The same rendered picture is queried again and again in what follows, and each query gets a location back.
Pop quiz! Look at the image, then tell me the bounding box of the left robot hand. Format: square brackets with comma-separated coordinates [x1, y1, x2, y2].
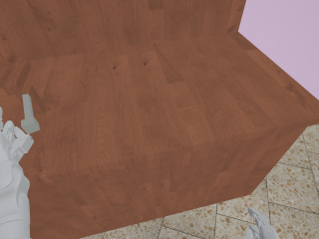
[0, 107, 34, 164]

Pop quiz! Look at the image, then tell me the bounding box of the tap lever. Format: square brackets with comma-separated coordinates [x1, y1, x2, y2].
[21, 94, 40, 134]

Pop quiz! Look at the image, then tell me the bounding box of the right robot hand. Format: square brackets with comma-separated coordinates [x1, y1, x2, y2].
[242, 207, 279, 239]

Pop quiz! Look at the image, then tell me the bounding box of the counter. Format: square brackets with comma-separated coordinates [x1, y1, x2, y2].
[0, 0, 319, 239]

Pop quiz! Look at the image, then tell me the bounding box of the left robot forearm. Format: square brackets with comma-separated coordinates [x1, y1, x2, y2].
[0, 160, 32, 239]

